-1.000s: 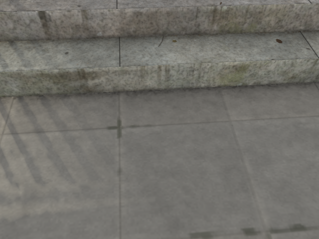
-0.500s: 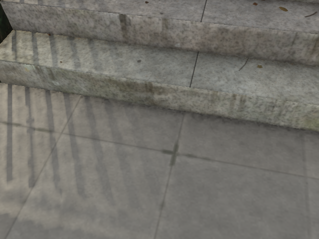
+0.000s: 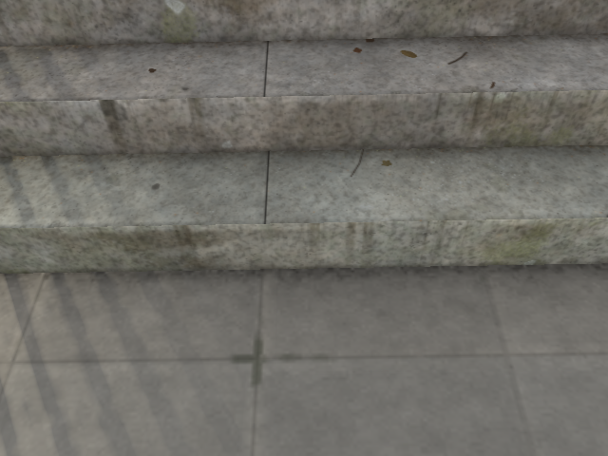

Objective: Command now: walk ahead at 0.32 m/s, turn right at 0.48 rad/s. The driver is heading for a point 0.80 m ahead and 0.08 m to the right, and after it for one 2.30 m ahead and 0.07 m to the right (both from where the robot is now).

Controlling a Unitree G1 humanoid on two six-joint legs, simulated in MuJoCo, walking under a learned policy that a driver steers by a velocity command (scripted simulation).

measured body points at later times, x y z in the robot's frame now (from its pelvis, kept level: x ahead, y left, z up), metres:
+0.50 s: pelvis +0.18 -0.04 -0.01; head +0.20 -0.07 +0.44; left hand +0.22 +0.25 -0.11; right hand +0.36 -0.32 -0.08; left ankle +0.35 +0.05 -0.73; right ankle +0.00 -0.12 -0.74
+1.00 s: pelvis +0.43 -0.13 -0.01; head +0.46 -0.15 +0.43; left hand +0.74 +0.01 -0.06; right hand +0.33 -0.40 -0.15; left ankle +0.35 +0.05 -0.73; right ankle +0.50 -0.27 -0.74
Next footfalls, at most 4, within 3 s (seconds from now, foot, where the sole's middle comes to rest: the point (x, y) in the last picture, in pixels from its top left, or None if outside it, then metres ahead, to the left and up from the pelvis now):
0.08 right None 0.04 -0.12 -0.78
0.54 left None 0.38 0.04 -0.78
0.98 right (458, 448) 0.54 -0.29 -0.78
1.42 left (345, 376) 0.71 -0.05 -0.78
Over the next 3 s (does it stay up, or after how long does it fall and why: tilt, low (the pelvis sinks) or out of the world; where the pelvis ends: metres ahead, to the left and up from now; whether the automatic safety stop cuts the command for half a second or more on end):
stays up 0.60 -0.21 0.00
